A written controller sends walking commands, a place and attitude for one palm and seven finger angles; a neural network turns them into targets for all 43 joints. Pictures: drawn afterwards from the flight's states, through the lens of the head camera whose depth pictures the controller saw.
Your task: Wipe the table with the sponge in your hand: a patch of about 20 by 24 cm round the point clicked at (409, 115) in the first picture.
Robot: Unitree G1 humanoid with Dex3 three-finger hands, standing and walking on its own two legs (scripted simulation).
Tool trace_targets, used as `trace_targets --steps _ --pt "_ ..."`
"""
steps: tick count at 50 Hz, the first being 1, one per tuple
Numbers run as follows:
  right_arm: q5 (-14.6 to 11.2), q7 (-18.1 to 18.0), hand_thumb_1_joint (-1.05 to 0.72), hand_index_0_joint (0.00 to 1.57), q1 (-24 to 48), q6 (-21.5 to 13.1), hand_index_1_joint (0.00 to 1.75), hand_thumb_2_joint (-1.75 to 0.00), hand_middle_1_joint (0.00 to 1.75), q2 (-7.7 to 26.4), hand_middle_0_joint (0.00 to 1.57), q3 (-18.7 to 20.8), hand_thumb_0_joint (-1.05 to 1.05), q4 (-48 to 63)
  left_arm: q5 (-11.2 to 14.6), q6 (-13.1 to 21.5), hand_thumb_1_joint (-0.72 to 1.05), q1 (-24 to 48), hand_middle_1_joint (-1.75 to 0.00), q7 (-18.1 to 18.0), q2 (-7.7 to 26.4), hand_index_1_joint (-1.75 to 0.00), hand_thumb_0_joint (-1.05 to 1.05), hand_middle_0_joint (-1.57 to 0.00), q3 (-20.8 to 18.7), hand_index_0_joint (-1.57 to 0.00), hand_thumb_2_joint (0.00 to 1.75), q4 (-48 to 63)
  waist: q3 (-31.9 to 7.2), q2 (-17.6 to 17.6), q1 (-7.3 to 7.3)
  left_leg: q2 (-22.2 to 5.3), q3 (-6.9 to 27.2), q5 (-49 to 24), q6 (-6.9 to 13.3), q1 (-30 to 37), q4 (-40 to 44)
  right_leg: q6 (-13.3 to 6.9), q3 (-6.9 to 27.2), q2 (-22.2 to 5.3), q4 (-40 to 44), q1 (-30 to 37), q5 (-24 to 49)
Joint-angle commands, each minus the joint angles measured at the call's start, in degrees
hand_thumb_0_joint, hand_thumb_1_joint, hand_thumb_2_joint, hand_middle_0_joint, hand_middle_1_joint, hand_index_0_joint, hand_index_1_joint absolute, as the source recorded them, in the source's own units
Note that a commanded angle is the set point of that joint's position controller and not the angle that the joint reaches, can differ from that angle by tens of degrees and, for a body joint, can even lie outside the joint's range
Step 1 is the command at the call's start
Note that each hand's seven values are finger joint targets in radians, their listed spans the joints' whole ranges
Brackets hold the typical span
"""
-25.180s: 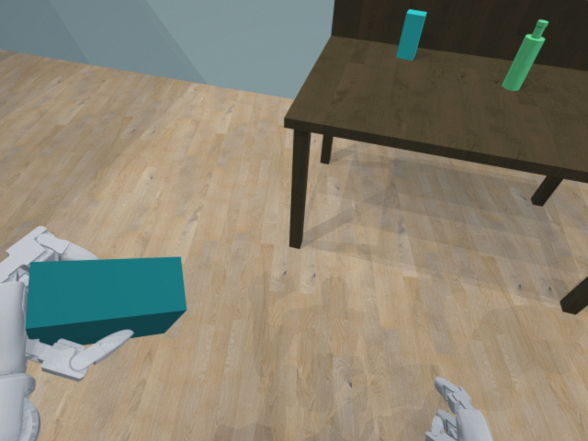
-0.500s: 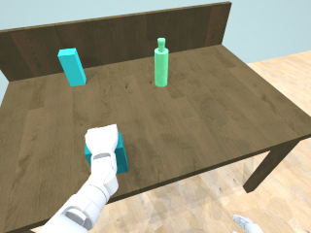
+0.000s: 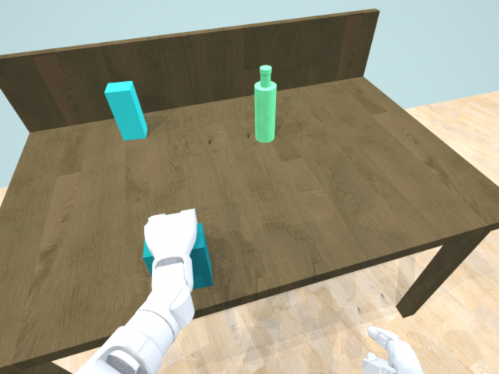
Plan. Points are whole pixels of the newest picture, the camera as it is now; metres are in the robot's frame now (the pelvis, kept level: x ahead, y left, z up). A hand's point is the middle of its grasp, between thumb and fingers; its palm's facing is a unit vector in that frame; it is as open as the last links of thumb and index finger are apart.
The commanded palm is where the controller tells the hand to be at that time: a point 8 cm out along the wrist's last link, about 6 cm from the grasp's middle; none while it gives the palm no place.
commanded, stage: wipe back along the third lane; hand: left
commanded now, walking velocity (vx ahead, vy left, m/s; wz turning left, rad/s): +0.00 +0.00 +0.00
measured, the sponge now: (182, 266) +0.33 +0.17 -0.05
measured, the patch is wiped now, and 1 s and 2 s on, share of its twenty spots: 1.00 1.00 1.00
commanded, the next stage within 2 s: slide back across to the middle lane in 0.68 s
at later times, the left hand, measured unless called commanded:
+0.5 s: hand (177, 251) +0.33 +0.17 +0.00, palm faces -0.04 -0.04 -1.00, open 10.1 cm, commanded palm +0.29 +0.16 +0.03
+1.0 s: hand (174, 254) +0.32 +0.18 +0.00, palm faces -0.04 -0.06 -1.00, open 10.1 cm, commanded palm +0.28 +0.18 +0.04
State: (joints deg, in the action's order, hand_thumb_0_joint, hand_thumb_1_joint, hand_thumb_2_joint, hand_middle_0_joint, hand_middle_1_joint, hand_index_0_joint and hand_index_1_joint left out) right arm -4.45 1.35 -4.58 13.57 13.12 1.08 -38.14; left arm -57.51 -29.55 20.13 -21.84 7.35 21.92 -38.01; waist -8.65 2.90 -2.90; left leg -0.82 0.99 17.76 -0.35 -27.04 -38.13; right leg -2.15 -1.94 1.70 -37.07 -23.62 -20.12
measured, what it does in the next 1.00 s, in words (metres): stands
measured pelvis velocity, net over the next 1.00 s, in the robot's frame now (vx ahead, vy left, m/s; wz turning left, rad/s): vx -0.01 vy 0.00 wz -0.01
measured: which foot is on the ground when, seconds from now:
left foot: down 0.00-1.00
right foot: down 0.00-1.00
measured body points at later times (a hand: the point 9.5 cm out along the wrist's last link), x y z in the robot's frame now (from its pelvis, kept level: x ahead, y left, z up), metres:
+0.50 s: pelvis +0.00 +0.00 +0.00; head +0.00 -0.02 +0.45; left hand +0.33 +0.17 +0.05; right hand +0.18 -0.23 -0.11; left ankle +0.01 +0.12 -0.72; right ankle -0.02 -0.10 -0.72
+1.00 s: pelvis -0.01 +0.00 +0.00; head -0.01 -0.02 +0.45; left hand +0.32 +0.18 +0.05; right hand +0.18 -0.23 -0.11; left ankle +0.01 +0.12 -0.72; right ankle -0.02 -0.10 -0.72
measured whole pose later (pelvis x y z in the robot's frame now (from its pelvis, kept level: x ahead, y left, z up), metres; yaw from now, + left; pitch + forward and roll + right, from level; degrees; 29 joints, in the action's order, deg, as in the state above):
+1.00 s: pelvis -0.01 +0.00 +0.00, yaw -1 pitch +6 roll +0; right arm -4.8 0.3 -5.8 12.9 13.3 1.0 -37.8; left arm -57.0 -28.4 16.9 -20.5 8.9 19.5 -33.8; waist -8.0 3.3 -2.1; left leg -1.0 0.4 17.3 -0.3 -26.3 -37.9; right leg -2.1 -1.3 1.9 -37.2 -23.3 -19.6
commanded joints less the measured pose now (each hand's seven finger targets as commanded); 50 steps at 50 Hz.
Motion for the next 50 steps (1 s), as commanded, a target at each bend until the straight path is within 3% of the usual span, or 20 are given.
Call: trace_targets --steps 1,3,6,8,11,12,19,21,24,26,28,31,33,36,39,41,43,46,48,50 --pt "0.2 -0.5 -0.90 0.20 8.4 -2.4 0.30 -0.90 0.30 6.9 0.20 2.1 0.00 8.4 1.5 0.5 0.10 4.3 -1.60 2.0 1.8 -1.60 0.00 -1.20 -3.0 -1.20 1.30 4.0 -8.9 -9.1 0.10 2.4 -1.5 -12.0 2.2 5.7 3.0 -1.9 1.8 0.5 6.0 4.8 22.3" --pt "0.0 -0.6 -0.90 0.20 8.3 -2.4 0.30 -0.90 0.30 6.6 0.20 1.8 0.00 8.6 1.3 0.3 0.10 6.1 -1.60 2.3 -0.7 -1.60 0.00 -1.20 0.1 -1.20 1.30 4.6 -7.9 -8.5 1.26 2.5 -1.7 -11.9 2.3 5.9 2.9 -1.7 1.1 0.4 5.7 4.1 22.1" --pt "0.0 -0.7 -0.90 0.20 8.5 -2.4 0.30 -0.90 0.30 7.0 0.20 2.0 0.00 8.4 1.0 -0.1 0.10 5.1 -1.60 2.4 2.5 -1.60 0.00 -1.20 -3.0 -1.20 1.30 4.8 -8.3 -7.6 0.24 2.5 -1.3 -11.6 2.1 5.7 3.2 -2.0 1.5 0.7 5.8 4.0 20.7" --pt "-0.1 -0.7 -0.90 0.20 8.1 -2.5 0.30 -0.90 0.30 6.7 0.20 2.0 0.00 8.6 1.3 0.1 0.10 5.1 -1.60 2.5 0.4 -1.60 0.00 -1.20 -1.0 -1.20 1.30 5.0 -8.5 -8.9 0.96 2.5 -1.7 -12.0 2.3 6.0 2.7 -1.7 1.1 0.5 5.6 4.3 22.0" --pt "0.0 -1.0 -0.90 0.20 8.2 -2.5 0.30 -0.90 0.30 7.2 0.20 2.0 0.00 8.3 1.3 0.1 0.10 4.4 -1.60 2.5 4.3 -1.60 0.00 -1.20 -4.8 -1.20 1.30 4.8 -8.3 -8.9 0.20 2.5 -1.5 -11.5 2.2 5.4 3.1 -1.8 2.1 0.6 6.1 4.6 21.6" --pt "0.0 -1.1 -0.90 0.20 8.2 -2.6 0.30 -0.90 0.30 6.9 0.20 1.8 0.00 8.8 1.5 0.1 0.10 3.6 -1.60 2.7 1.7 -1.60 0.00 -1.20 -2.2 -1.20 1.30 5.5 -8.1 -8.2 0.60 2.6 -2.0 -11.5 2.4 5.5 3.1 -1.6 1.8 0.3 5.9 5.0 21.9" --pt "-0.1 -0.9 -0.90 0.20 7.9 -3.1 0.30 -0.90 0.30 6.9 0.20 2.0 0.00 8.9 0.8 0.2 0.10 4.1 -1.60 2.6 0.6 -1.60 0.00 -1.20 -1.0 -1.20 1.30 5.8 -7.7 -8.4 0.93 2.3 -1.7 -10.9 2.3 5.7 3.1 -1.7 1.1 0.7 5.8 3.2 19.5" --pt "0.0 -1.0 -0.90 0.20 8.1 -3.1 0.30 -0.90 0.30 7.2 0.20 2.0 0.00 8.6 1.0 -0.1 0.10 4.4 -1.60 2.4 3.8 -1.60 0.00 -1.20 -4.3 -1.20 1.30 5.6 -8.4 -8.3 0.02 2.5 -1.6 -10.7 2.2 5.3 3.3 -1.9 1.8 0.9 6.1 3.8 19.6" --pt "-0.2 -1.2 -0.90 0.20 7.7 -3.2 0.30 -0.90 0.30 6.9 0.20 1.9 0.00 8.3 1.0 -0.1 0.10 7.3 -1.60 2.5 1.8 -1.60 0.00 -1.20 -2.0 -1.20 1.30 4.5 -6.4 -8.2 1.38 2.2 -1.8 -9.3 2.3 5.5 3.3 -1.6 1.0 0.7 6.3 1.9 16.8" --pt "0.0 -1.3 -0.90 0.20 7.9 -3.3 0.30 -0.90 0.30 7.1 0.20 2.1 0.00 8.2 0.7 -0.1 0.10 5.9 -1.60 2.3 4.0 -1.60 0.00 -1.20 -4.8 -1.20 1.30 4.1 -8.4 -7.6 0.02 2.3 -1.4 -10.3 2.0 5.5 3.3 -2.0 1.3 1.0 5.8 2.6 17.7" --pt "-0.1 -1.0 -0.90 0.20 7.4 -3.4 0.30 -0.90 0.30 6.7 0.20 2.0 0.00 8.3 0.5 0.3 0.10 6.3 -1.60 2.5 -0.2 -1.60 0.00 -1.20 -0.6 -1.20 1.30 3.8 -8.0 -8.6 1.24 2.1 -1.5 -11.0 2.2 5.8 2.8 -1.8 0.5 0.8 5.2 2.0 18.8" --pt "0.0 -1.1 -0.90 0.20 7.4 -3.4 0.30 -0.90 0.30 7.1 0.20 2.1 0.00 8.1 0.7 0.4 0.10 7.7 -1.60 2.1 2.9 -1.60 0.00 -1.20 -3.9 -1.20 1.30 3.2 -8.3 -8.6 0.52 2.0 -1.2 -9.8 2.1 5.1 3.1 -2.0 1.1 1.1 5.5 1.7 16.8" --pt "-0.1 -1.0 -0.90 0.20 7.4 -3.5 0.30 -0.90 0.30 6.7 0.20 1.9 0.00 8.5 0.7 0.5 0.10 8.9 -1.60 2.2 -0.6 -1.60 0.00 -1.20 -0.2 -1.20 1.30 3.3 -7.7 -7.6 1.45 2.1 -1.4 -9.5 2.2 5.4 2.8 -1.8 0.3 0.9 5.2 0.7 16.0" --pt "0.1 -1.0 -0.90 0.20 7.1 -3.5 0.30 -0.90 0.30 6.9 0.20 2.2 0.00 8.0 0.6 0.7 0.10 7.7 -1.60 1.8 1.9 -1.60 0.00 -1.20 -3.3 -1.20 1.30 1.9 -8.9 -8.9 0.52 2.0 -1.2 -9.7 2.1 5.0 2.6 -1.9 0.9 1.1 5.4 1.3 16.5" --pt "0.0 -1.1 -0.90 0.20 7.1 -3.4 0.30 -0.90 0.30 6.7 0.20 2.0 0.00 8.0 0.7 0.8 0.10 9.2 -1.60 1.8 0.4 -1.60 0.00 -1.20 -1.4 -1.20 1.30 1.5 -7.4 -9.4 1.60 2.1 -1.4 -8.6 2.2 4.6 2.6 -1.6 0.7 0.9 5.5 0.5 15.3" --pt "0.1 -1.2 -0.90 0.20 7.6 -3.4 0.30 -0.90 0.30 7.0 0.20 2.2 0.00 8.5 0.7 1.0 0.10 7.8 -1.60 1.4 5.1 -1.60 0.00 -1.20 -6.2 -1.20 1.30 4.3 -10.3 -7.3 -0.40 2.3 -1.1 -9.5 2.1 5.3 3.0 -2.0 1.4 1.1 5.5 2.7 15.9" --pt "-0.1 -1.1 -0.90 0.20 7.9 -3.3 0.30 -0.90 0.30 6.5 0.20 2.1 0.00 9.2 0.8 1.0 0.10 7.8 -1.60 1.6 2.7 -1.60 0.00 -1.20 -3.2 -1.20 1.30 7.0 -10.2 -6.7 0.52 2.3 -1.5 -10.8 2.4 6.6 2.9 -1.7 0.9 0.7 5.5 3.5 17.8" --pt "-0.2 -1.4 -0.90 0.20 8.8 -3.3 0.30 -0.90 0.30 6.9 0.20 1.8 0.00 9.3 0.7 0.4 0.10 6.0 -1.60 1.7 7.5 -1.60 0.00 -1.20 -7.6 -1.20 1.30 8.2 -8.6 -6.4 -0.67 2.4 -1.0 -9.6 2.2 6.2 4.1 -1.9 1.6 1.0 6.6 3.9 15.8" --pt "-0.4 -1.5 -0.90 0.20 8.9 -3.6 0.30 -0.90 0.30 6.5 0.20 1.7 0.00 9.6 0.5 0.5 0.10 7.8 -1.60 1.8 5.5 -1.60 0.00 -1.20 -5.0 -1.20 1.30 10.3 -8.4 -6.1 0.27 2.4 -1.2 -9.3 2.5 7.4 4.4 -1.6 1.1 0.8 6.8 3.9 14.6" --pt "-0.3 -1.7 -0.90 0.20 8.8 -3.9 0.30 -0.90 0.30 6.8 0.20 1.7 0.00 9.5 0.5 0.7 0.10 6.6 -1.60 2.1 7.9 -1.60 0.00 -1.20 -7.1 -1.20 1.30 11.2 -8.4 -7.0 -0.16 2.5 -1.3 -9.7 2.7 7.8 4.7 -1.6 1.4 0.8 7.3 4.9 15.5"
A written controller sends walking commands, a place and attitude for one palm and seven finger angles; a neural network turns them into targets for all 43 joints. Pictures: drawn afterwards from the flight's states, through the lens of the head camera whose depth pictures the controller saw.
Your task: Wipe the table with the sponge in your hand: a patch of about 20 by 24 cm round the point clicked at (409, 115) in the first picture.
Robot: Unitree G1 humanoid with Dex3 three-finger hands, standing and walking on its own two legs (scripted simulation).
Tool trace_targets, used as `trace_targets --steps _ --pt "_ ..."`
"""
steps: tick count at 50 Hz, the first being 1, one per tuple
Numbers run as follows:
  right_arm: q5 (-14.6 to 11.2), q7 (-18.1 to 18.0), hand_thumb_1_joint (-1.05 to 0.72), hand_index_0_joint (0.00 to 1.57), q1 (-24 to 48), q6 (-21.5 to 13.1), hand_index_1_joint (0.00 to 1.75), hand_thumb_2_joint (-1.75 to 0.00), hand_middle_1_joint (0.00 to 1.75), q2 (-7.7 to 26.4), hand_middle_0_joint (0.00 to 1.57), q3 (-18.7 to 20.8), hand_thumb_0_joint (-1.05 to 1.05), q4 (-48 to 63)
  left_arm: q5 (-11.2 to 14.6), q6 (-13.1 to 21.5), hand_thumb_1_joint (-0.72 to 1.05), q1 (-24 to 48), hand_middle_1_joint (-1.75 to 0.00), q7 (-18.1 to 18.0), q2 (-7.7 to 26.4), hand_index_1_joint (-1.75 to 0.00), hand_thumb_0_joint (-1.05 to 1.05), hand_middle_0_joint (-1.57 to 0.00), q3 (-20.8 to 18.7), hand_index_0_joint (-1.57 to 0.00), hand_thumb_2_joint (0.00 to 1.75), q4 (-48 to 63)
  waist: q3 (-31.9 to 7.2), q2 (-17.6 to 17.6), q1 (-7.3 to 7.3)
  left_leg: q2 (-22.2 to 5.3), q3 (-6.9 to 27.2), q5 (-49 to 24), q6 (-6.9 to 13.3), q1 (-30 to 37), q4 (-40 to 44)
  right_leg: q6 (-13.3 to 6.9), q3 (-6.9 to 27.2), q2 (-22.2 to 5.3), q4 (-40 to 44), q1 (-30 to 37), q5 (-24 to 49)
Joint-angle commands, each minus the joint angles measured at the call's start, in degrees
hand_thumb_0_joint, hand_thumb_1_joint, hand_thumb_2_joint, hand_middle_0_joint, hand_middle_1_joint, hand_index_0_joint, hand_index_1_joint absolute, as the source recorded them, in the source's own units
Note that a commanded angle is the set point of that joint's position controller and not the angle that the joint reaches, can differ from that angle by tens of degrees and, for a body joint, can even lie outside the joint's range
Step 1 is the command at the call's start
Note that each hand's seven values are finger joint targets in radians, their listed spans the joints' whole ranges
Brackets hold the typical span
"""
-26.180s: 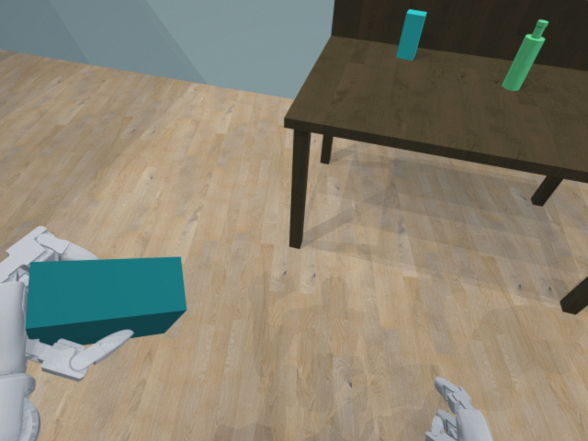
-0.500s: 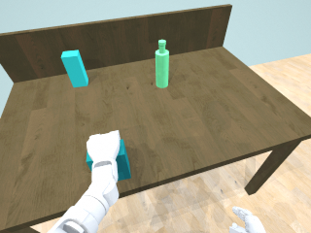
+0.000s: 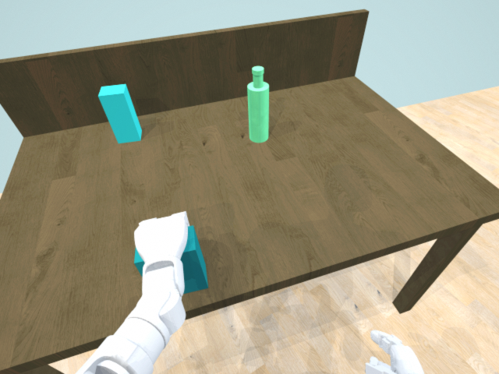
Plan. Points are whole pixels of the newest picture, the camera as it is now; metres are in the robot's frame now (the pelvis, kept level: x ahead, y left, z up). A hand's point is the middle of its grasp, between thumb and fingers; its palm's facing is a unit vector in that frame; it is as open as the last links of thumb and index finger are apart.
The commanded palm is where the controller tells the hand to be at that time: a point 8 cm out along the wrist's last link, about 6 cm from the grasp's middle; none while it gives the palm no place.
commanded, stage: slide back across to the middle lane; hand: left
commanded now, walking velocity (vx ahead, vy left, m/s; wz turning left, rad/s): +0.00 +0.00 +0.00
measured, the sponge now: (176, 270) +0.32 +0.18 -0.05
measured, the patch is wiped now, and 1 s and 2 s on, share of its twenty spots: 1.00 1.00 1.00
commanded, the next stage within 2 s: wipe forward along the middle lane in 0.42 s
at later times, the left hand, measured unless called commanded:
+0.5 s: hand (140, 267) +0.29 +0.23 +0.00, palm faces -0.05 -0.08 -1.00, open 10.1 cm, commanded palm +0.26 +0.23 +0.05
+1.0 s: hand (131, 252) +0.33 +0.26 +0.00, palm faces -0.08 -0.02 -1.00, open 10.1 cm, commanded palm +0.31 +0.26 +0.03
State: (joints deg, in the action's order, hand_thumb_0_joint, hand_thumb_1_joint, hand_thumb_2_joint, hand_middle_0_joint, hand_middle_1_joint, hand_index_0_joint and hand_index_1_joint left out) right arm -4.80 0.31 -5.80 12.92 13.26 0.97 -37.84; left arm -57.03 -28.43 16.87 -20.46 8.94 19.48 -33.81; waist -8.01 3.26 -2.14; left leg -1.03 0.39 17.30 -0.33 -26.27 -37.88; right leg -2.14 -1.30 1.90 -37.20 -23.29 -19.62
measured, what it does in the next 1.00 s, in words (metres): stands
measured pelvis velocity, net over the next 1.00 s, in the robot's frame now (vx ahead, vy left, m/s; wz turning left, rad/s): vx -0.02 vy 0.00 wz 0.01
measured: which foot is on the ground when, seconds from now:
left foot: down 0.00-1.00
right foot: down 0.00-1.00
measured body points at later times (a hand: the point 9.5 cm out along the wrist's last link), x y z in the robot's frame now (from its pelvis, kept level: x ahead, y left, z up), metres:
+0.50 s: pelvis +0.01 -0.01 +0.01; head +0.00 -0.03 +0.45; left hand +0.29 +0.23 +0.06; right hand +0.21 -0.24 -0.09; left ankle +0.02 +0.12 -0.72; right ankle -0.01 -0.10 -0.72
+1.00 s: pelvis -0.02 +0.00 -0.01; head +0.00 -0.02 +0.44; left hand +0.33 +0.26 +0.05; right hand +0.14 -0.25 -0.12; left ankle +0.02 +0.12 -0.72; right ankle -0.01 -0.10 -0.72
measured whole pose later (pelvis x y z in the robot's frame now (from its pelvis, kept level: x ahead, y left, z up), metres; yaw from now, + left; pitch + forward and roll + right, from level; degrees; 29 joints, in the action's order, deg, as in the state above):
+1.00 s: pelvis -0.02 +0.00 -0.01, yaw +0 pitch +8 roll -1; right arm -4.2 -2.7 -8.6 8.5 14.3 1.2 -39.7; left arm -59.0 -16.8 20.9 -17.0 17.9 7.9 -40.3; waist -7.4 3.4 -1.5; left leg -1.1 1.2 16.6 -0.3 -31.9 -40.3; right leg -2.1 -2.0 2.0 -39.3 -28.5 -19.0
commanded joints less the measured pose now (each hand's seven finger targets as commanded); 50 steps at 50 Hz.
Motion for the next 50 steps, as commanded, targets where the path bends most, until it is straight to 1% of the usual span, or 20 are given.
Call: trace_targets --steps 1,3,6,9,11,13,16,19,21,23,26,27,29,31,39,41,44,46,47,50 --pt "0.2 -0.9 -0.90 0.20 10.5 -3.4 0.30 -0.90 0.30 6.9 0.20 2.0 0.00 9.2 0.0 -0.3 0.10 7.9 -1.60 0.7 9.9 -1.60 0.00 -1.20 -8.6 -1.20 1.30 8.0 -10.1 -6.7 -2.33 2.9 -0.5 -9.7 2.5 7.1 4.8 -1.8 1.6 0.7 7.8 5.9 15.2" --pt "0.1 -0.9 -0.90 0.20 10.2 -3.7 0.30 -0.90 0.30 6.5 0.20 1.6 0.00 9.4 -0.3 0.1 0.10 7.0 -1.60 1.1 6.7 -1.60 0.00 -1.20 -5.2 -1.20 1.30 8.5 -8.2 -6.6 -1.15 2.9 -0.8 -10.0 2.7 7.4 4.9 -1.7 1.1 0.5 7.7 5.6 16.7" --pt "0.3 -1.1 -0.90 0.20 10.4 -4.0 0.30 -0.90 0.30 7.1 0.20 1.8 0.00 9.4 -1.0 0.7 0.10 3.6 -1.60 1.6 10.8 -1.60 0.00 -1.20 -9.1 -1.20 1.30 9.5 -8.8 -7.4 -2.34 3.1 -0.5 -9.9 2.6 7.4 5.4 -1.8 2.2 0.7 8.3 6.8 16.5" --pt "0.2 -1.3 -0.90 0.20 10.2 -4.5 0.30 -0.90 0.30 6.8 0.20 1.7 0.00 9.5 -1.1 1.6 0.10 3.1 -1.60 2.2 9.4 -1.60 0.00 -1.20 -7.1 -1.20 1.30 11.1 -7.1 -6.8 -1.28 3.1 -1.0 -10.1 2.8 8.1 5.2 -1.5 2.1 0.4 8.5 6.2 17.5" --pt "0.3 -1.6 -0.90 0.20 10.5 -4.7 0.30 -0.90 0.30 7.3 0.20 1.7 0.00 9.3 -1.2 2.0 0.10 2.5 -1.60 2.4 13.5 -1.60 0.00 -1.20 -11.2 -1.20 1.30 11.6 -7.3 -6.1 -2.14 3.4 -0.6 -9.9 2.6 7.9 5.5 -1.8 3.3 0.6 9.0 6.9 17.6" --pt "0.3 -1.8 -0.90 0.20 10.2 -5.1 0.30 -0.90 0.30 7.0 0.20 1.6 0.00 9.3 -1.3 2.7 0.10 2.0 -1.60 2.6 11.6 -1.60 0.00 -1.20 -9.3 -1.20 1.30 12.0 -6.5 -6.6 -1.39 3.3 -0.9 -9.9 2.7 8.1 5.3 -1.5 2.5 0.3 8.8 6.5 17.9" --pt "0.4 -2.1 -0.90 0.20 10.1 -5.7 0.30 -0.90 0.30 7.5 0.20 1.8 0.00 9.1 -1.3 3.7 0.10 -0.6 -1.60 2.9 15.4 -1.60 0.00 -1.20 -13.3 -1.20 1.30 12.6 -7.3 -6.5 -2.32 3.5 -0.7 -10.7 2.7 8.3 5.4 -1.7 4.0 0.4 9.2 7.6 20.1" --pt "0.6 -2.0 -0.90 0.20 9.7 -6.4 0.30 -0.90 0.30 7.2 0.20 1.9 0.00 9.5 -1.4 4.9 0.10 -2.7 -1.60 3.2 13.1 -1.60 0.00 -1.20 -11.2 -1.20 1.30 13.8 -7.2 -6.1 -1.81 3.4 -1.2 -11.4 2.8 8.6 5.1 -1.5 3.3 0.2 8.5 7.3 21.7" --pt "0.6 -2.1 -0.90 0.20 9.8 -6.4 0.30 -0.90 0.30 7.7 0.20 1.9 0.00 9.1 -1.5 5.2 0.10 -2.5 -1.60 3.3 17.0 -1.60 0.00 -1.20 -14.7 -1.20 1.30 14.0 -6.9 -6.0 -2.34 3.6 -0.5 -10.9 2.6 8.3 5.4 -1.7 4.1 0.4 9.0 7.4 20.3" --pt "0.5 -2.3 -0.90 0.20 9.7 -6.7 0.30 -0.90 0.30 7.2 0.20 1.9 0.00 9.3 -1.6 5.7 0.10 -1.7 -1.60 3.5 14.6 -1.60 0.00 -1.20 -12.4 -1.20 1.30 14.5 -5.9 -5.9 -1.52 3.5 -0.9 -10.7 2.9 8.4 5.2 -1.3 3.3 0.1 8.9 6.6 20.2" --pt "0.7 -2.5 -0.90 0.20 9.4 -7.1 0.30 -0.90 0.30 7.9 0.20 2.1 0.00 8.9 -1.5 6.6 0.10 -2.4 -1.60 3.7 18.4 -1.60 0.00 -1.20 -16.0 -1.20 1.30 14.9 -7.1 -6.0 -2.18 3.5 -0.5 -11.1 2.9 8.6 5.3 -1.6 4.3 0.3 9.1 7.3 20.5" --pt "0.8 -2.6 -0.90 0.20 8.8 -7.2 0.30 -0.90 0.30 7.5 0.20 2.1 0.00 9.0 -1.5 7.0 0.10 -1.7 -1.60 3.8 15.8 -1.60 0.00 -1.20 -13.5 -1.20 1.30 14.9 -7.1 -6.2 -1.05 3.4 -1.1 -11.0 3.1 8.6 5.0 -1.2 3.5 0.1 8.6 6.9 21.1" --pt "0.8 -2.7 -0.90 0.20 8.5 -7.5 0.30 -0.90 0.30 7.6 0.20 2.1 0.00 8.6 -1.7 7.5 0.10 -1.0 -1.60 3.8 14.9 -1.60 0.00 -1.20 -12.6 -1.20 1.30 13.3 -5.4 -6.6 -0.53 3.3 -1.0 -10.0 3.0 7.7 4.8 -1.2 3.2 0.1 8.7 5.1 19.7" --pt "0.8 -2.8 -0.90 0.20 8.1 -7.4 0.30 -0.90 0.30 8.1 0.20 2.2 0.00 7.6 -2.2 8.0 0.10 3.0 -1.60 3.8 17.9 -1.60 0.00 -1.20 -15.1 -1.20 1.30 12.0 -5.1 -6.0 -0.51 3.2 -0.5 -8.8 2.8 7.2 4.9 -1.4 3.6 0.3 9.0 3.7 17.0" --pt "1.0 -3.4 -0.90 0.20 5.0 -7.6 0.30 -0.90 0.30 8.2 0.20 2.7 0.00 6.2 -3.3 10.2 0.10 10.2 -1.60 2.8 16.6 -1.60 0.00 -1.20 -13.7 -1.20 1.30 4.0 -6.7 -8.1 1.30 2.7 -0.7 -6.6 2.9 4.2 3.0 -1.0 1.9 0.2 7.0 0.0 13.4" --pt "0.9 -3.7 -0.90 0.20 5.0 -7.3 0.30 -0.90 0.30 8.6 0.20 2.5 0.00 5.9 -3.2 10.1 0.10 10.9 -1.60 2.5 19.9 -1.60 0.00 -1.20 -16.8 -1.20 1.30 1.6 -7.4 -7.5 0.47 2.8 -0.3 -5.4 2.7 2.7 3.0 -1.1 2.6 0.3 7.2 -0.3 11.2" --pt "0.9 -3.7 -0.90 0.20 3.4 -7.2 0.30 -0.90 0.30 8.4 0.20 2.6 0.00 5.9 -3.4 10.7 0.10 14.2 -1.60 2.4 17.3 -1.60 0.00 -1.20 -13.8 -1.20 1.30 -1.1 -7.6 -6.9 1.69 2.6 -0.6 -4.8 2.8 1.7 2.0 -0.9 1.7 0.2 6.3 -1.9 10.5" --pt "0.9 -3.7 -0.90 0.20 2.9 -6.9 0.30 -0.90 0.30 8.8 0.20 2.6 0.00 5.5 -3.4 10.8 0.10 13.8 -1.60 2.2 20.9 -1.60 0.00 -1.20 -17.3 -1.20 1.30 -3.3 -8.9 -7.1 0.82 2.6 -0.2 -4.8 2.7 0.6 1.7 -1.1 2.2 0.4 6.1 -1.5 10.5" --pt "0.8 -3.7 -0.90 0.20 2.5 -6.9 0.30 -0.90 0.30 8.5 0.20 2.5 0.00 6.0 -3.2 10.9 0.10 14.5 -1.60 2.4 18.2 -1.60 0.00 -1.20 -14.4 -1.20 1.30 -4.1 -8.3 -6.9 1.76 2.7 -0.6 -4.0 2.8 0.0 1.4 -0.7 1.6 0.3 5.9 -2.2 9.5" --pt "0.8 -3.8 -0.90 0.20 1.4 -6.8 0.30 -0.90 0.30 8.8 0.20 2.6 0.00 5.5 -3.4 11.7 0.10 17.9 -1.60 2.0 20.6 -1.60 0.00 -1.20 -16.0 -1.20 1.30 -7.4 -7.5 -7.8 2.13 2.5 -0.4 -1.9 2.8 -2.1 0.9 -0.6 1.8 0.2 5.9 -4.3 6.2"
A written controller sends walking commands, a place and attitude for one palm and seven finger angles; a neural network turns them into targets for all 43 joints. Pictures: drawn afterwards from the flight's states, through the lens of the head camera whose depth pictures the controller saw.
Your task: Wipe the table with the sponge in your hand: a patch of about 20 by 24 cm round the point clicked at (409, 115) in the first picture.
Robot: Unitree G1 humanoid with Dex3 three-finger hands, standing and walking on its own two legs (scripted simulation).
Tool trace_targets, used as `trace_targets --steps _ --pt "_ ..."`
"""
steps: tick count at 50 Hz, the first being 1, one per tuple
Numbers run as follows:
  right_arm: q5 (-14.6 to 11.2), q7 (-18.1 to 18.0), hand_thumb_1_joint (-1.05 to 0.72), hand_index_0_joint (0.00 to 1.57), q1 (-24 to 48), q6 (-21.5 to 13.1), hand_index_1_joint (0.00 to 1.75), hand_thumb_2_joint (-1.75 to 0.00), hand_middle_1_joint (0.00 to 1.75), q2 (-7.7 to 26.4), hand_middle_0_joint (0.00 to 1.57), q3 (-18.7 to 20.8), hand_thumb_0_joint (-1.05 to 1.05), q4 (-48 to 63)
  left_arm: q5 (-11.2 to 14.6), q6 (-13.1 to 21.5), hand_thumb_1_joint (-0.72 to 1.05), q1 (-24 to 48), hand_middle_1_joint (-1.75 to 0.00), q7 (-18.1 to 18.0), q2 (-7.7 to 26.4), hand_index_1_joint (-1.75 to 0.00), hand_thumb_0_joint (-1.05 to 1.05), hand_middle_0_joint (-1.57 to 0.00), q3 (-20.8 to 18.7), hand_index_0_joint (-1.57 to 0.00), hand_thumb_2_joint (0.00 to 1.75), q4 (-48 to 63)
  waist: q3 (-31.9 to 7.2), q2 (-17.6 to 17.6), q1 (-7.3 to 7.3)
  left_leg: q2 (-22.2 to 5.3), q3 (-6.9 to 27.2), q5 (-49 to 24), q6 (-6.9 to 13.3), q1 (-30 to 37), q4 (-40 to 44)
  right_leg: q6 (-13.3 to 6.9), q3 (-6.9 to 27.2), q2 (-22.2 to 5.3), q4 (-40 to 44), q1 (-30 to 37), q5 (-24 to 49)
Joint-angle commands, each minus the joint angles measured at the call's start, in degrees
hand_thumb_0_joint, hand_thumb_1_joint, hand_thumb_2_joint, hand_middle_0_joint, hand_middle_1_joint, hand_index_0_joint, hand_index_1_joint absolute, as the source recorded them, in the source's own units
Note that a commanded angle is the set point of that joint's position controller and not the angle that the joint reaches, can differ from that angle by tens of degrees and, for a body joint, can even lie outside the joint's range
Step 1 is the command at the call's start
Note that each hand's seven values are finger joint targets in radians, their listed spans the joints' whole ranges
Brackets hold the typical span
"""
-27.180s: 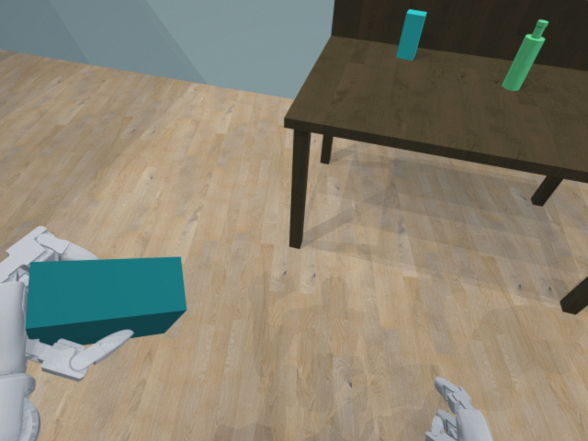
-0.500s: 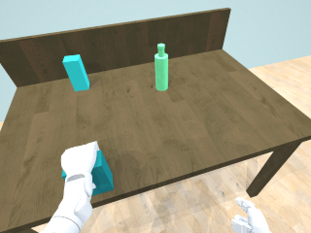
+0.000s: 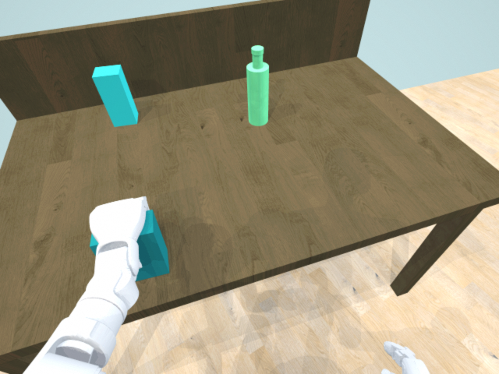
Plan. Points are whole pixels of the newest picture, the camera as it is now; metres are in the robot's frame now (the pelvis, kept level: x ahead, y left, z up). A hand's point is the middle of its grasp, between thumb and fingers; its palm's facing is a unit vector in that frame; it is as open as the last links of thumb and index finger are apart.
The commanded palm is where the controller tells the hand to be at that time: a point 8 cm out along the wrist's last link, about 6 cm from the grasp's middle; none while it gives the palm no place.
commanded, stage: wipe forward along the middle lane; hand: left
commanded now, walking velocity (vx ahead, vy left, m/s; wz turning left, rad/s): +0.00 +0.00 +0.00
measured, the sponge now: (136, 255) +0.34 +0.26 -0.05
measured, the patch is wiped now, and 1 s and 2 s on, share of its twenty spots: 1.00 1.00 1.00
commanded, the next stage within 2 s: slide back across to the first lane in 1.14 s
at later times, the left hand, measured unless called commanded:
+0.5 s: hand (130, 216) +0.39 +0.27 +0.01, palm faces -0.09 +0.02 -1.00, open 10.0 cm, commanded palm +0.38 +0.26 +0.03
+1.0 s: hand (127, 192) +0.45 +0.30 +0.01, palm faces -0.11 +0.02 -0.99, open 10.0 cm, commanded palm +0.44 +0.28 +0.03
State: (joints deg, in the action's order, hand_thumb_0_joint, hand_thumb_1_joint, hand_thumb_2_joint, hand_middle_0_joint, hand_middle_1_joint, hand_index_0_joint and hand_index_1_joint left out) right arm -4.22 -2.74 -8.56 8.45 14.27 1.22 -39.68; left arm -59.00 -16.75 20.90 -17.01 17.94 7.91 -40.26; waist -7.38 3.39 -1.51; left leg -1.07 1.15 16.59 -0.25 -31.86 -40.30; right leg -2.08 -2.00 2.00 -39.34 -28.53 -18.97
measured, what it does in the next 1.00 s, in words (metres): stands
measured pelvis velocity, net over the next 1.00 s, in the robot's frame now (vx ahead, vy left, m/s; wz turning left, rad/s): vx -0.01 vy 0.02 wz -0.03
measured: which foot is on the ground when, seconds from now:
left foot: down 0.00-1.00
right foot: down 0.00-1.00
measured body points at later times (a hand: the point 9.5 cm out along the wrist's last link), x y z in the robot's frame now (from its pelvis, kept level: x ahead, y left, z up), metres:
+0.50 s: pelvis -0.02 +0.00 -0.01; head +0.03 -0.01 +0.43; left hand +0.39 +0.26 +0.06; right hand +0.07 -0.26 -0.15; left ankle +0.04 +0.12 -0.72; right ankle +0.01 -0.10 -0.72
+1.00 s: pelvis -0.01 +0.02 -0.02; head +0.07 +0.02 +0.42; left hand +0.45 +0.29 +0.06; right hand +0.04 -0.26 -0.15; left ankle +0.04 +0.12 -0.72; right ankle +0.01 -0.10 -0.72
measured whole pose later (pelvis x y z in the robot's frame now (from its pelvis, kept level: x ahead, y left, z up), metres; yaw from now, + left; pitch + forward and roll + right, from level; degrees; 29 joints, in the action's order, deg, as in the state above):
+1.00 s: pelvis -0.01 +0.02 -0.02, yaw -1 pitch +18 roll -3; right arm -3.3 -1.1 -16.1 6.3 14.7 0.8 -41.1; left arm -61.0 -12.5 48.1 -17.3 28.6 2.2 -66.9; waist -8.9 2.8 5.0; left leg -2.2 1.7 18.4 0.7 -48.3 -48.7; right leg -1.1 -2.4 3.2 -44.2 -43.5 -18.9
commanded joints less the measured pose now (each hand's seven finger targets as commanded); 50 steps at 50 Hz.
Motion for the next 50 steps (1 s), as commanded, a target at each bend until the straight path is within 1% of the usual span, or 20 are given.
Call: trace_targets --steps 1,3,5,6,8,11,13,16,18,21,22,24,29,31,34,36,39,46,48,50 --pt "0.3 -0.8 -0.90 0.20 4.1 -2.3 0.30 -0.90 0.30 7.9 0.20 2.3 0.00 7.2 -1.6 0.4 0.10 14.8 -1.60 -1.7 13.6 -1.60 0.00 -1.20 -6.3 -1.20 1.30 -0.8 -9.0 -6.5 0.94 2.4 -0.8 -1.2 2.6 3.5 3.5 -1.0 2.7 0.3 7.9 0.9 5.1" --pt "0.2 -0.6 -0.90 0.20 2.9 -2.4 0.30 -0.90 0.30 7.4 0.20 2.4 0.00 7.3 -1.6 1.0 0.10 16.4 -1.60 -1.9 9.5 -1.60 0.00 -1.20 -2.7 -1.20 1.30 -1.9 -9.0 -6.0 1.96 2.3 -1.0 -0.8 2.7 3.7 3.0 -0.8 1.7 0.4 7.3 -0.8 4.2" --pt "0.2 -0.5 -0.90 0.20 2.2 -2.4 0.30 -0.90 0.30 7.5 0.20 2.5 0.00 7.0 -1.4 1.2 0.10 18.5 -1.60 -2.4 9.6 -1.60 0.00 -1.20 -2.6 -1.20 1.30 -3.6 -8.7 -5.9 2.31 2.2 -0.9 0.3 2.8 3.0 2.6 -0.8 1.6 0.5 7.3 -2.1 2.8" --pt "0.3 -0.6 -0.90 0.20 1.9 -2.3 0.30 -0.90 0.30 7.9 0.20 2.6 0.00 6.6 -1.5 1.2 0.10 19.8 -1.60 -2.6 12.2 -1.60 0.00 -1.20 -4.9 -1.20 1.30 -4.9 -9.1 -7.0 2.23 2.0 -0.5 0.5 2.7 2.4 2.7 -0.9 2.0 0.7 7.3 -2.1 2.3" --pt "0.3 -0.5 -0.90 0.20 1.1 -2.5 0.30 -0.90 0.30 7.4 0.20 2.7 0.00 6.3 -1.4 1.9 0.10 22.8 -1.60 -3.0 9.3 -1.60 0.00 -1.20 -2.0 -1.20 1.30 -5.5 -9.6 -6.6 3.17 2.0 -0.8 1.4 2.8 2.1 2.1 -0.6 1.5 0.5 6.8 -3.4 1.6" --pt "0.4 -0.6 -0.90 0.20 0.1 -2.5 0.30 -0.90 0.30 7.9 0.20 2.7 0.00 5.4 -1.8 2.1 0.10 25.2 -1.60 -3.8 12.6 -1.60 0.00 -1.20 -4.6 -1.20 1.30 -9.2 -9.6 -7.2 3.05 1.9 -0.5 2.8 2.8 0.5 2.1 -0.8 1.8 0.7 6.8 -4.2 -0.2" --pt "0.2 -0.6 -0.90 0.20 -0.6 -2.7 0.30 -0.90 0.30 7.6 0.20 2.7 0.00 5.4 -1.4 2.4 0.10 27.3 -1.60 -4.0 11.4 -1.60 0.00 -1.20 -2.9 -1.20 1.30 -9.8 -10.3 -7.2 3.82 2.0 -1.0 3.5 3.0 0.0 1.5 -0.3 1.9 0.4 6.9 -4.4 -0.7" --pt "0.4 -0.6 -0.90 0.20 -1.3 -2.8 0.30 -0.90 0.30 8.0 0.20 2.6 0.00 4.8 -1.8 2.4 0.10 29.8 -1.60 -4.4 14.2 -1.60 0.00 -1.20 -4.7 -1.20 1.30 -12.5 -10.2 -6.5 3.91 1.9 -0.6 4.7 3.0 -1.4 1.4 -0.5 2.1 0.6 6.8 -5.4 -2.1" --pt "0.3 -0.6 -0.90 0.20 -2.1 -3.0 0.30 -0.90 0.30 7.9 0.20 2.4 0.00 4.4 -1.7 2.5 0.10 33.1 -1.60 -4.4 13.6 -1.60 0.00 -1.20 -3.1 -1.20 1.30 -13.7 -9.8 -6.8 5.14 1.8 -0.8 6.0 3.1 -2.0 1.0 -0.1 1.9 0.5 6.6 -6.7 -3.1" --pt "0.5 -0.5 -0.90 0.20 -3.1 -3.2 0.30 -0.90 0.30 8.1 0.20 2.4 0.00 4.4 -2.2 2.6 0.10 34.1 -1.60 -4.5 16.3 -1.60 0.00 -1.20 -5.2 -1.20 1.30 -15.0 -12.6 -5.0 4.50 1.7 -0.5 4.8 3.0 -2.6 0.6 -0.3 1.9 0.7 5.7 -5.9 -2.0" --pt "0.5 -0.5 -0.90 0.20 -3.6 -3.2 0.30 -0.90 0.30 8.0 0.20 2.4 0.00 4.3 -2.1 2.7 0.10 34.7 -1.60 -4.4 14.9 -1.60 0.00 -1.20 -3.5 -1.20 1.30 -15.7 -12.1 -5.0 5.37 1.8 -0.9 5.1 3.2 -2.7 0.1 -0.1 2.1 0.7 5.9 -6.4 -2.2" --pt "0.6 -0.4 -0.90 0.20 -4.5 -3.2 0.30 -0.90 0.30 8.4 0.20 2.3 0.00 3.9 -2.6 2.5 0.10 35.2 -1.60 -4.4 18.1 -1.60 0.00 -1.20 -5.4 -1.20 1.30 -17.7 -12.2 -5.7 5.29 1.7 -0.9 4.9 3.2 -4.1 -0.5 -0.1 2.3 0.7 5.8 -6.3 -2.0" --pt "0.8 0.0 -0.90 0.20 -6.0 -3.6 0.30 -0.90 0.30 8.4 0.20 2.4 0.00 3.8 -2.7 2.6 0.10 37.2 -1.60 -4.1 17.3 -1.60 0.00 -1.20 -4.5 -1.20 1.30 -18.8 -13.8 -4.5 5.97 1.5 -0.8 3.9 3.3 -4.1 -1.3 -0.1 1.8 1.0 5.1 -7.3 -0.4" --pt "0.9 0.1 -0.90 0.20 -6.7 -3.6 0.30 -0.90 0.30 8.8 0.20 2.4 0.00 3.5 -2.7 2.8 0.10 38.5 -1.60 -3.9 20.3 -1.60 0.00 -1.20 -6.7 -1.20 1.30 -19.2 -15.2 -4.6 5.80 1.3 -0.6 2.9 3.2 -4.5 -1.5 -0.2 1.9 1.1 4.7 -6.3 0.9" --pt "0.9 0.3 -0.90 0.20 -7.6 -3.6 0.30 -0.90 0.30 8.7 0.20 2.3 0.00 3.4 -2.9 2.8 0.10 38.9 -1.60 -3.6 19.6 -1.60 0.00 -1.20 -5.4 -1.20 1.30 -19.8 -15.1 -4.4 6.54 1.3 -1.0 1.7 3.5 -5.1 -2.3 0.0 2.0 1.1 4.6 -6.4 3.0" --pt "0.9 0.4 -0.90 0.20 -7.9 -3.4 0.30 -0.90 0.30 9.1 0.20 2.3 0.00 3.5 -2.8 2.7 0.10 38.2 -1.60 -3.2 22.3 -1.60 0.00 -1.20 -7.9 -1.20 1.30 -20.4 -16.2 -4.6 5.72 1.3 -0.7 0.6 3.4 -5.6 -2.2 -0.2 1.8 1.3 4.1 -5.1 4.2" --pt "0.9 0.5 -0.90 0.20 -8.8 -3.6 0.30 -0.90 0.30 9.0 0.20 2.2 0.00 3.2 -3.3 2.6 0.10 40.0 -1.60 -2.8 20.8 -1.60 0.00 -1.20 -5.6 -1.20 1.30 -21.0 -15.0 -3.3 6.83 1.2 -0.8 1.0 3.4 -5.2 -2.3 -0.1 1.5 1.3 4.1 -7.2 3.6" --pt "1.2 0.8 -0.90 0.20 -10.7 -3.7 0.30 -0.90 0.30 9.6 0.20 2.4 0.00 2.7 -3.9 3.2 0.10 43.3 -1.60 -1.9 24.8 -1.60 0.00 -1.20 -8.2 -1.20 1.30 -22.1 -17.8 -2.6 7.08 0.9 -0.3 -2.2 3.5 -4.6 -3.0 -0.3 0.9 1.7 2.8 -7.3 6.6" --pt "1.2 1.0 -0.90 0.20 -11.4 -3.7 0.30 -0.90 0.30 9.3 0.20 2.4 0.00 2.6 -4.0 3.2 0.10 43.4 -1.60 -1.6 21.8 -1.60 0.00 -1.20 -5.6 -1.20 1.30 -22.6 -17.1 -1.6 8.00 0.7 -0.5 -2.8 3.5 -3.4 -3.3 -0.3 0.6 1.9 2.9 -9.3 6.8" --pt "1.3 1.0 -0.90 0.20 -11.8 -3.7 0.30 -0.90 0.30 9.7 0.20 2.3 0.00 2.5 -4.1 3.2 0.10 44.5 -1.60 -1.4 24.0 -1.60 0.00 -1.20 -6.8 -1.20 1.30 -22.8 -17.3 -2.1 8.09 0.7 -0.5 -2.6 3.5 -3.9 -3.4 -0.2 0.7 1.9 3.0 -8.9 6.7"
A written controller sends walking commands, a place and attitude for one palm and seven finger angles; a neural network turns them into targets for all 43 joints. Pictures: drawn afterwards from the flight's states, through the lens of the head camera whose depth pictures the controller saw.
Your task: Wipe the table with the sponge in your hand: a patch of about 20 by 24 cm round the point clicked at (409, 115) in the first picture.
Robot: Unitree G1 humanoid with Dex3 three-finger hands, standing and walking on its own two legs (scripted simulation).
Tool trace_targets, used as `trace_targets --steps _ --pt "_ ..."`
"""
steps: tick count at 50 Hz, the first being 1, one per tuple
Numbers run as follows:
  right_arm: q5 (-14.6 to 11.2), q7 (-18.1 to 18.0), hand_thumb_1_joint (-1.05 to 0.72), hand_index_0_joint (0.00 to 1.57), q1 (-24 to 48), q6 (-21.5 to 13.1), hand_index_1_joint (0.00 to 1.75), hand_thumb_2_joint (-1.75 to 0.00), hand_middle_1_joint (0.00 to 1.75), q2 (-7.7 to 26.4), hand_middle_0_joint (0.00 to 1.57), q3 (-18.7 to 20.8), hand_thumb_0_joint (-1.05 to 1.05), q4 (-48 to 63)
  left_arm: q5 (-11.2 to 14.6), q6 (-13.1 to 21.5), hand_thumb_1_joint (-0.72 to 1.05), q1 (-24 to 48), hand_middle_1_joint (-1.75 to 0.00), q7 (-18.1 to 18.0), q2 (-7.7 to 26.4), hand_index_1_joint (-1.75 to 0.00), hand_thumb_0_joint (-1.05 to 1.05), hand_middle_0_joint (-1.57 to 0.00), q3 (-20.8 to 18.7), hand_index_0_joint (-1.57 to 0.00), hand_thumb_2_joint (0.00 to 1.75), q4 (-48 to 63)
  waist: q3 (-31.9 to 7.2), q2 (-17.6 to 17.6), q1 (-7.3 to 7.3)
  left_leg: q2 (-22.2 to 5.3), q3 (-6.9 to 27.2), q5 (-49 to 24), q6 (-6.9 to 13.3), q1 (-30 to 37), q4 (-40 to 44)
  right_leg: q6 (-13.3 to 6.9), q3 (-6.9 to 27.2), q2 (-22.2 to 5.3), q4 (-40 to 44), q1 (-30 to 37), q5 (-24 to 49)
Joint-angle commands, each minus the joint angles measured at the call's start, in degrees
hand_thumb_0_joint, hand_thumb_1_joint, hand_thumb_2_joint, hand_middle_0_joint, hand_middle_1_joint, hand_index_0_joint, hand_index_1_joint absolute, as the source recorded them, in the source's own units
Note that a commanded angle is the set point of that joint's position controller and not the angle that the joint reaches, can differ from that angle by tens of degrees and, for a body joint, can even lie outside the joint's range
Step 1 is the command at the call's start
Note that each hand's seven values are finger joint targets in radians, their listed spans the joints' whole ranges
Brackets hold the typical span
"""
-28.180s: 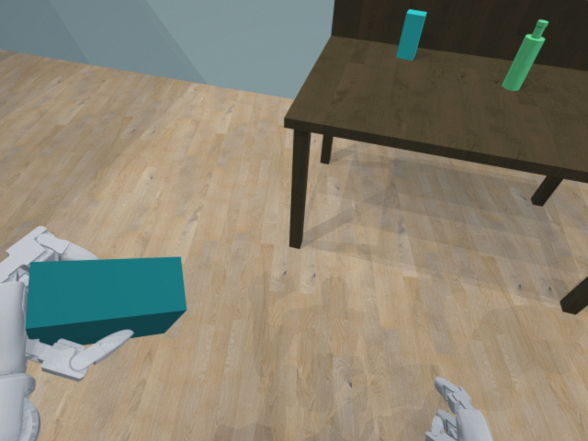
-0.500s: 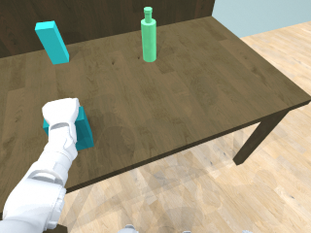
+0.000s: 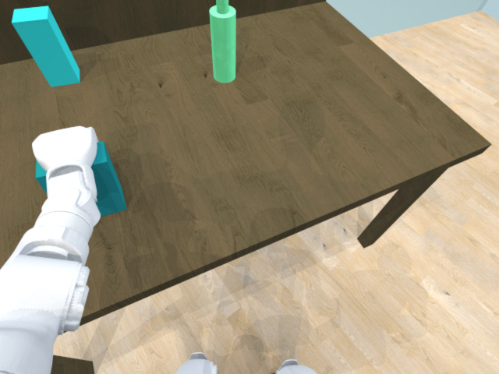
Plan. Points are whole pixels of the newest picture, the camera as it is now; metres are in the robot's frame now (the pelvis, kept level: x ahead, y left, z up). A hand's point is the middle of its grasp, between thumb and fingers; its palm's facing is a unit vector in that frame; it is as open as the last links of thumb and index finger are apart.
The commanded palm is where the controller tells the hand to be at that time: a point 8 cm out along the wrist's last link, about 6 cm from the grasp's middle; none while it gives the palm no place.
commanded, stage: wipe forward along the middle lane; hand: left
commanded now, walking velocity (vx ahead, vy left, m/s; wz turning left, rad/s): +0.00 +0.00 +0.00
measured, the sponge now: (89, 192) +0.44 +0.29 -0.03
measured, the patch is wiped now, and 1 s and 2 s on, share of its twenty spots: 1.00 1.00 1.00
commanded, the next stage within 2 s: slide back across to the first lane in 0.14 s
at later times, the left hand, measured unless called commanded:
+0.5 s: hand (70, 156) +0.48 +0.32 +0.03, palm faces -0.11 -0.02 -0.99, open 10.0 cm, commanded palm +0.46 +0.31 +0.07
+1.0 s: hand (25, 176) +0.44 +0.38 +0.03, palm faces -0.13 -0.02 -0.99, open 10.0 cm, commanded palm +0.42 +0.36 +0.07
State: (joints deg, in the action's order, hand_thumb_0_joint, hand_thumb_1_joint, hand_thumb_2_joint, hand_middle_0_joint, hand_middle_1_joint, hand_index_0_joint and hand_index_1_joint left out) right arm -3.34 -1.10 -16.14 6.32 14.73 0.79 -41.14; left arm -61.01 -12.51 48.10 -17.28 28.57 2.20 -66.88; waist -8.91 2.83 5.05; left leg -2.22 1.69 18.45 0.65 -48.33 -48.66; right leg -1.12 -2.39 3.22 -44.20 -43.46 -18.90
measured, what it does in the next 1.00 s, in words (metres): stands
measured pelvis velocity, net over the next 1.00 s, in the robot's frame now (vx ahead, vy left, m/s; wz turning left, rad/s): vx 0.04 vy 0.02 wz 0.01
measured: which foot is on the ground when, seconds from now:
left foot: down 0.00-1.00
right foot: down 0.00-1.00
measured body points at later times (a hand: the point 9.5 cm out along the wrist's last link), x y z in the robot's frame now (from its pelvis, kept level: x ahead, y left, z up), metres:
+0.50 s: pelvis +0.02 +0.02 +0.00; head +0.11 +0.04 +0.44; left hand +0.48 +0.31 +0.08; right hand +0.04 -0.25 -0.12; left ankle +0.04 +0.11 -0.70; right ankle +0.02 -0.11 -0.70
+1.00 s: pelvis +0.04 +0.02 +0.01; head +0.11 +0.04 +0.45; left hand +0.44 +0.37 +0.08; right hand +0.11 -0.26 -0.11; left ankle +0.04 +0.11 -0.70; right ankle +0.02 -0.11 -0.70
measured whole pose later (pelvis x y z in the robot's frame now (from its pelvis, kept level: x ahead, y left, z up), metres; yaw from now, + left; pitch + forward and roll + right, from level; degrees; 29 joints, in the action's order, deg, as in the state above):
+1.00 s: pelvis +0.04 +0.02 +0.01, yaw +0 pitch +16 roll -4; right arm -3.1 0.0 -15.0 8.8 15.9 1.9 -40.3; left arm -62.2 -3.7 37.1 -13.6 35.1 -5.2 -58.4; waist -8.1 2.0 3.0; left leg -1.2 1.2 20.7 2.0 -41.6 -45.9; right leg 0.1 -1.9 2.3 -39.3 -35.7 -20.1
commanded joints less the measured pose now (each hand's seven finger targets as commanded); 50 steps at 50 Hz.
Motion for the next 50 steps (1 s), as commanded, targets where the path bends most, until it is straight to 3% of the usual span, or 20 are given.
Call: trace_targets --steps 1,3,6,8,10,15,19,21,22,31,35,37,38,41,43,45,46,48,49,50 --pt "0.5 -0.6 -0.90 0.20 -4.3 -1.5 0.30 -0.90 0.30 9.5 0.20 2.9 0.00 3.8 -2.2 -1.0 0.10 17.5 -1.60 -1.0 15.2 -1.60 0.00 -1.20 -2.9 -1.20 1.30 3.5 -16.5 -1.7 1.24 1.7 -0.6 -5.7 2.5 12.7 4.8 -1.4 0.9 0.7 7.3 6.1 7.6" --pt "0.5 -0.6 -0.90 0.20 -5.0 -1.5 0.30 -0.90 0.30 9.4 0.20 2.8 0.00 3.7 -2.4 -1.1 0.10 18.7 -1.60 -0.9 13.6 -1.60 0.00 -1.20 -1.0 -1.20 1.30 2.7 -15.8 -1.5 2.10 1.7 -0.6 -5.6 2.6 12.8 4.7 -1.2 0.5 0.9 7.2 4.6 7.3" --pt "0.8 -0.4 -0.90 0.20 -5.7 -1.4 0.30 -0.90 0.30 9.7 0.20 2.9 0.00 3.4 -2.9 -1.1 0.10 19.9 -1.60 -0.5 15.9 -1.60 0.00 -1.20 -2.7 -1.20 1.30 2.4 -17.9 -0.1 1.64 1.6 -0.3 -7.6 2.5 13.8 4.3 -1.6 0.5 1.0 6.5 4.7 8.5" --pt "0.9 -0.3 -0.90 0.20 -6.4 -1.4 0.30 -0.90 0.30 9.5 0.20 2.9 0.00 3.2 -3.2 -1.1 0.10 21.1 -1.60 -0.2 13.9 -1.60 0.00 -1.20 -0.7 -1.20 1.30 1.8 -17.4 0.6 2.53 1.4 -0.2 -7.7 2.4 14.4 4.0 -1.5 0.1 1.2 6.3 2.8 7.8" --pt "1.0 -0.1 -0.90 0.20 -6.7 -1.2 0.30 -0.90 0.30 9.7 0.20 2.9 0.00 3.2 -3.5 -1.2 0.10 21.2 -1.60 0.0 14.2 -1.60 0.00 -1.20 -0.9 -1.20 1.30 1.3 -17.5 0.4 2.69 1.2 0.1 -8.7 2.3 14.8 3.6 -1.6 -0.1 1.3 6.0 2.0 8.2" --pt "1.0 0.1 -0.90 0.20 -6.9 -0.7 0.30 -0.90 0.30 9.7 0.20 3.0 0.00 3.9 -3.1 -0.8 0.10 19.2 -1.60 0.6 16.1 -1.60 0.00 -1.20 -2.9 -1.20 1.30 2.7 -19.7 1.1 0.96 1.3 0.3 -10.2 2.2 16.1 4.1 -1.8 -0.3 1.5 5.8 3.8 8.7" --pt "0.9 0.2 -0.90 0.20 -6.9 -0.5 0.30 -0.90 0.30 9.8 0.20 3.2 0.00 3.9 -3.2 -0.3 0.10 19.8 -1.60 0.5 18.4 -1.60 0.00 -1.20 -4.5 -1.20 1.30 5.6 -20.6 1.8 0.60 1.0 0.8 -12.1 2.2 18.8 4.9 -1.8 -0.5 1.4 6.2 4.5 9.2" --pt "1.0 0.3 -0.90 0.20 -6.4 -0.4 0.30 -0.90 0.30 9.9 0.20 3.3 0.00 4.2 -3.2 0.2 0.10 19.0 -1.60 0.3 19.7 -1.60 0.00 -1.20 -5.8 -1.20 1.30 8.2 -22.5 3.4 -0.48 1.1 0.9 -14.6 2.2 20.6 5.4 -2.1 -0.4 1.4 6.3 6.5 11.0" --pt "0.8 0.3 -0.90 0.20 -6.7 -0.2 0.30 -0.90 0.30 10.0 0.20 3.3 0.00 4.1 -3.3 0.1 0.10 17.5 -1.60 0.3 20.5 -1.60 0.00 -1.20 -6.2 -1.20 1.30 7.7 -22.3 1.9 -0.46 1.3 0.9 -14.6 2.3 20.6 5.3 -1.9 -0.3 1.4 6.5 7.3 11.2" --pt "0.6 1.0 -0.90 0.20 -4.6 0.5 0.30 -0.90 0.30 10.4 0.20 3.3 0.00 4.5 -3.4 0.6 0.10 10.0 -1.60 1.1 22.4 -1.60 0.00 -1.20 -7.9 -1.20 1.30 9.2 -19.1 2.8 -2.21 1.7 0.4 -17.4 2.3 21.8 7.0 -2.3 -0.1 1.0 7.6 11.3 15.2" --pt "0.4 0.7 -0.90 0.20 -4.5 0.6 0.30 -0.90 0.30 10.6 0.20 3.4 0.00 4.8 -3.3 2.0 0.10 8.6 -1.60 2.2 22.7 -1.60 0.00 -1.20 -7.8 -1.20 1.30 10.3 -16.8 1.8 -1.80 1.8 0.2 -16.4 2.5 22.0 7.6 -2.2 -0.1 1.0 8.7 11.6 14.9" --pt "0.4 0.5 -0.90 0.20 -4.7 0.6 0.30 -0.90 0.30 10.6 0.20 3.7 0.00 4.7 -2.9 3.6 0.10 7.7 -1.60 2.7 22.8 -1.60 0.00 -1.20 -8.3 -1.20 1.30 11.9 -18.1 3.1 -2.02 1.7 0.5 -19.5 2.5 24.3 7.1 -2.4 -0.1 1.0 8.3 11.6 16.5" --pt "0.4 0.5 -0.90 0.20 -4.7 0.5 0.30 -0.90 0.30 10.4 0.20 3.8 0.00 4.8 -2.9 4.2 0.10 7.2 -1.60 3.0 21.0 -1.60 0.00 -1.20 -7.0 -1.20 1.30 12.2 -17.3 2.7 -1.53 1.6 0.4 -19.6 2.5 24.5 7.0 -2.3 -0.3 1.1 8.5 11.1 16.7" --pt "0.5 0.4 -0.90 0.20 -4.2 0.6 0.30 -0.90 0.30 10.5 0.20 4.2 0.00 4.7 -2.7 6.2 0.10 6.1 -1.60 3.3 22.1 -1.60 0.00 -1.20 -8.8 -1.20 1.30 14.6 -18.4 3.5 -2.16 1.4 0.6 -22.6 2.4 26.0 6.8 -2.7 -0.1 0.9 8.3 11.5 18.4" --pt "0.5 0.3 -0.90 0.20 -4.3 0.8 0.30 -0.90 0.30 10.5 0.20 4.3 0.00 4.6 -2.7 7.2 0.10 6.1 -1.60 3.1 20.6 -1.60 0.00 -1.20 -7.3 -1.20 1.30 15.6 -17.6 3.9 -1.47 1.5 0.6 -22.0 2.3 26.7 6.6 -2.6 -0.3 1.1 8.4 10.2 17.3" --pt "0.5 0.3 -0.90 0.20 -4.0 1.1 0.30 -0.90 0.30 10.8 0.20 4.4 0.00 4.4 -2.9 7.6 0.10 4.3 -1.60 2.7 22.9 -1.60 0.00 -1.20 -9.4 -1.20 1.30 14.6 -17.0 2.4 -1.99 1.7 0.4 -21.0 2.4 25.3 6.5 -2.6 0.0 1.0 8.5 11.3 17.7" --pt "0.5 0.3 -0.90 0.20 -3.6 1.2 0.30 -0.90 0.30 10.8 0.20 4.2 0.00 4.6 -2.6 8.0 0.10 4.7 -1.60 2.8 23.7 -1.60 0.00 -1.20 -10.3 -1.20 1.30 15.8 -18.0 3.9 -2.59 1.8 0.6 -22.8 2.3 25.7 6.6 -2.8 0.1 0.9 8.1 11.8 18.9" --pt "0.5 0.3 -0.90 0.20 -3.7 1.3 0.30 -0.90 0.30 11.0 0.20 4.2 0.00 4.1 -3.2 8.2 0.10 6.8 -1.60 2.5 24.3 -1.60 0.00 -1.20 -9.6 -1.20 1.30 15.4 -16.8 4.0 -1.54 1.9 0.4 -21.3 2.4 25.4 6.3 -2.7 0.0 0.9 8.1 10.8 17.8" --pt "0.5 0.3 -0.90 0.20 -3.9 1.5 0.30 -0.90 0.30 11.1 0.20 4.3 0.00 4.1 -3.6 8.1 0.10 5.4 -1.60 2.3 25.5 -1.60 0.00 -1.20 -10.8 -1.20 1.30 14.4 -16.8 3.1 -2.11 2.0 0.6 -21.2 2.3 24.9 6.4 -2.7 -0.2 0.8 8.1 11.1 17.7" --pt "0.5 0.4 -0.90 0.20 -3.5 1.4 0.30 -0.90 0.30 10.8 0.20 4.3 0.00 4.5 -3.4 8.2 0.10 4.7 -1.60 2.3 22.6 -1.60 0.00 -1.20 -8.7 -1.20 1.30 15.0 -17.2 4.0 -1.81 2.0 0.3 -21.7 2.3 25.5 6.3 -2.7 -0.2 0.9 8.1 10.9 18.0"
